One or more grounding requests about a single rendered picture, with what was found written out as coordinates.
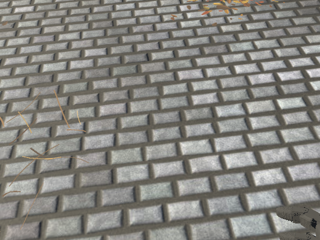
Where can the right robot hand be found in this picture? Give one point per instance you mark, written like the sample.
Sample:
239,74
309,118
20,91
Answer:
306,216

